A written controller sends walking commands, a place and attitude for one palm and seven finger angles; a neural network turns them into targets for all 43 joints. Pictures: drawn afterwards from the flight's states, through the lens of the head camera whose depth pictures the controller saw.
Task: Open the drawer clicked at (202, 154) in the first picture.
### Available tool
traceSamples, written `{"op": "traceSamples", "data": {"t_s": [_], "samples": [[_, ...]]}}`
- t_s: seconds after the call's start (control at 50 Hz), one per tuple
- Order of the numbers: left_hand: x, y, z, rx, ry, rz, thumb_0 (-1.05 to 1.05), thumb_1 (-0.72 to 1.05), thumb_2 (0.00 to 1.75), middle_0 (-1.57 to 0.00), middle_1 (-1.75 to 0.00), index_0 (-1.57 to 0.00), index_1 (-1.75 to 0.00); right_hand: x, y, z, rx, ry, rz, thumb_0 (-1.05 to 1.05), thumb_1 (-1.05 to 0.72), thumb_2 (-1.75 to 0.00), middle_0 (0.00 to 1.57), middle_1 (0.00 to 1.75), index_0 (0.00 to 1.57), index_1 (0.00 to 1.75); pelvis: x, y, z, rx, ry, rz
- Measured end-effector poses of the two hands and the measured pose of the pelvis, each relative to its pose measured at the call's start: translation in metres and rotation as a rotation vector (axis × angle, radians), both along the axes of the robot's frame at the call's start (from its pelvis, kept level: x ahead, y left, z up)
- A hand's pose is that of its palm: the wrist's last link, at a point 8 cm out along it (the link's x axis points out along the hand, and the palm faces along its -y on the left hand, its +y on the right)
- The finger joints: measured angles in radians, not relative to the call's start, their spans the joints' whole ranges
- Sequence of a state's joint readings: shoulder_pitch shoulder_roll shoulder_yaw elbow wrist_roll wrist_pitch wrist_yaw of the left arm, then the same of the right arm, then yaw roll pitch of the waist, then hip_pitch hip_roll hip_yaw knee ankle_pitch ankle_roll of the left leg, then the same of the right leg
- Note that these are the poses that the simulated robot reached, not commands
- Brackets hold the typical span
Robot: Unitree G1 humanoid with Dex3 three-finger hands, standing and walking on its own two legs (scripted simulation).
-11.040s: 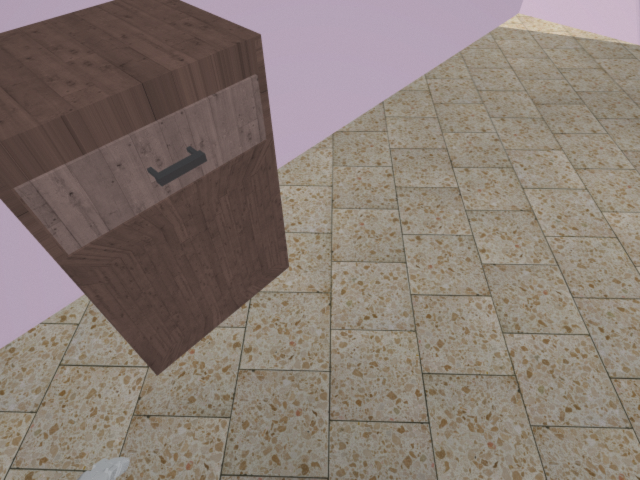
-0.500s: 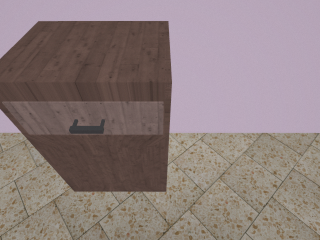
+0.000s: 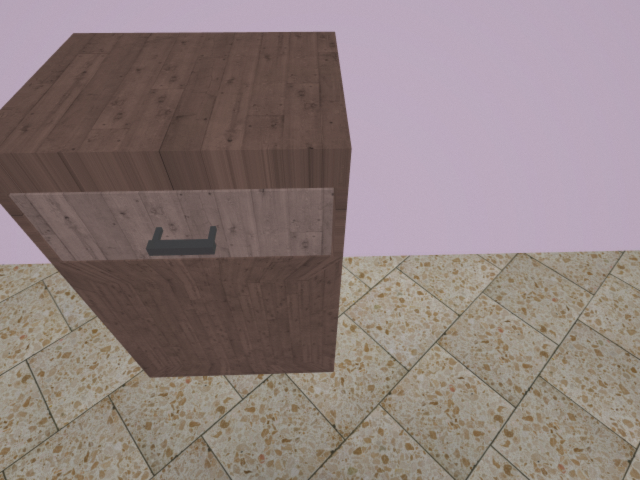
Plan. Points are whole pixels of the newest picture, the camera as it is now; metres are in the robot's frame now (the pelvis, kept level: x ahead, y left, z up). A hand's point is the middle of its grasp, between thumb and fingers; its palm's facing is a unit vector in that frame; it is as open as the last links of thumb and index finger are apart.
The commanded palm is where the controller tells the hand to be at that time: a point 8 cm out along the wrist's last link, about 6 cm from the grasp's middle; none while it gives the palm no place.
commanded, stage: come to a stop and stand still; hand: left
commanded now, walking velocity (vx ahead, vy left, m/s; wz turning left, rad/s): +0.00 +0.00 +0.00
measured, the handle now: (183, 239) +0.51 +0.28 -0.06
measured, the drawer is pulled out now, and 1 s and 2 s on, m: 0.00 0.00 0.00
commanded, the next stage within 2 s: look again from close up in 1.02 s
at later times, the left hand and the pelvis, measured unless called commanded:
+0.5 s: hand out of the picture +0.00 +0.17 -0.18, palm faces +0.03 -0.98 -0.18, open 7.4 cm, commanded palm none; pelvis -0.01 +0.00 +0.00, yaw +1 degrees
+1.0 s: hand out of the picture -0.05 +0.16 -0.17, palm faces +0.04 -0.99 -0.16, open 7.4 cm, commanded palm none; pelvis -0.02 +0.00 +0.01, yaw +1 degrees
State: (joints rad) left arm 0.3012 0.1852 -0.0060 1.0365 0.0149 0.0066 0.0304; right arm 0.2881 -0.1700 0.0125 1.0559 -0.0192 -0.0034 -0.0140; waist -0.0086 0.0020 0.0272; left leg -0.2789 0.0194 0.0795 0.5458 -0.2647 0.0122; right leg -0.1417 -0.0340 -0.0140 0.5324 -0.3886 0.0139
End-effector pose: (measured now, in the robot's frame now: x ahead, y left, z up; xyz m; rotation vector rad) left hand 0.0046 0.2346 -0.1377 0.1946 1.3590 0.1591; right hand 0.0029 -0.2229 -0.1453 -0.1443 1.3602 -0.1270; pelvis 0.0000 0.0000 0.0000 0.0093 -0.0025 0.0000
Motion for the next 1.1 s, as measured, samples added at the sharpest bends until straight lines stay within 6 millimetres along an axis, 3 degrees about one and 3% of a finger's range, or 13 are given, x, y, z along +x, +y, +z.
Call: {"op": "traceSamples", "data": {"t_s": [0.14, 0.22, 0.52, 0.74, 0.92, 1.1], "samples": [[-0.015, -0.009, 0.000, -0.011, 0.049, 0.015, 0.01, 0.90, 0.90, -0.20, -0.30, -0.20, -0.30, -0.004, -0.001, 0.000, 0.005, 0.026, -0.005, 0.01, -0.91, -0.90, 0.20, 0.30, 0.20, 0.30, 0.003, -0.004, 0.002, 0.004, -0.001, -0.003], [-0.020, -0.015, -0.003, -0.016, 0.057, 0.004, 0.01, 0.90, 0.90, -0.20, -0.30, -0.20, -0.30, 0.004, -0.006, 0.001, -0.008, 0.005, -0.003, 0.01, -0.91, -0.90, 0.20, 0.30, 0.20, 0.30, 0.001, -0.003, 0.000, -0.018, 0.006, 0.001], [-0.009, -0.012, -0.010, -0.046, -0.054, 0.019, 0.01, 0.91, 0.90, -0.20, -0.30, -0.20, -0.30, 0.028, -0.007, 0.011, -0.041, -0.114, 0.036, 0.01, -0.91, -0.90, 0.20, 0.30, 0.20, 0.30, -0.014, 0.000, -0.002, -0.018, -0.025, 0.016], [-0.035, -0.007, -0.006, -0.038, -0.009, 0.035, 0.01, 0.90, 0.90, -0.20, -0.30, -0.20, -0.30, 0.007, -0.007, 0.012, -0.034, -0.071, 0.034, 0.01, -0.91, -0.90, 0.20, 0.30, 0.20, 0.30, -0.020, 0.000, 0.002, -0.014, -0.021, 0.017], [-0.059, -0.017, -0.006, -0.060, 0.060, 0.048, 0.01, 0.90, 0.90, -0.20, -0.30, -0.20, -0.30, -0.015, -0.003, 0.011, -0.023, -0.004, 0.015, 0.01, -0.91, -0.90, 0.20, 0.30, 0.20, 0.30, -0.021, -0.001, 0.005, -0.013, -0.019, 0.013], [-0.066, -0.029, -0.007, -0.087, 0.085, 0.058, 0.01, 0.90, 0.90, -0.20, -0.30, -0.20, -0.30, -0.026, 0.003, 0.010, -0.015, 0.033, 0.000, 0.01, -0.91, -0.90, 0.20, 0.30, 0.20, 0.30, -0.020, -0.001, 0.006, -0.013, -0.016, 0.013]]}}
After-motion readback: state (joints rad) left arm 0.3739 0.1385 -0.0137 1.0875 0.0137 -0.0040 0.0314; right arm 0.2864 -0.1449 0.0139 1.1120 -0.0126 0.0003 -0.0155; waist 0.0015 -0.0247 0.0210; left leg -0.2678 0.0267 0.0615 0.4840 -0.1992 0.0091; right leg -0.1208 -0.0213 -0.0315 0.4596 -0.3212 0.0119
